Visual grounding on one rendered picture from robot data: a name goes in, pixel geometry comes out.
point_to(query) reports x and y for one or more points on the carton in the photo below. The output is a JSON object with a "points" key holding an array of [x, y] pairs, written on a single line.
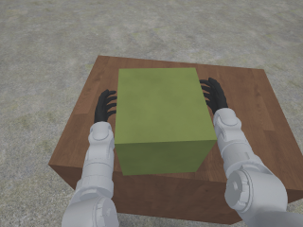
{"points": [[163, 124]]}

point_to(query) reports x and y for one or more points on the robot left forearm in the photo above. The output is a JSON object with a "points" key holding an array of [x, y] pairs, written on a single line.
{"points": [[98, 166]]}

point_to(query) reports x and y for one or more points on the robot right hand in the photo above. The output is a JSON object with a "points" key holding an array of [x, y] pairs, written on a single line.
{"points": [[217, 99]]}

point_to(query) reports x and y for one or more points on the robot left upper arm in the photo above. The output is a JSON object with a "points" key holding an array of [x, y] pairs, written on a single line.
{"points": [[99, 211]]}

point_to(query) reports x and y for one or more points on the robot left hand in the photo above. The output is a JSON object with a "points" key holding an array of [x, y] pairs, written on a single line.
{"points": [[101, 111]]}

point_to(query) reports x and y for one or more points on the pedestal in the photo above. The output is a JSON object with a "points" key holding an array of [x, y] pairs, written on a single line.
{"points": [[195, 196]]}

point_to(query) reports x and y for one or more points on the robot right forearm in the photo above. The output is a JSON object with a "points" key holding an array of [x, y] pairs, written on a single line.
{"points": [[233, 145]]}

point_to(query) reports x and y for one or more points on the robot right upper arm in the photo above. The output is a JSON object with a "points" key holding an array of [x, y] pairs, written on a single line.
{"points": [[260, 199]]}

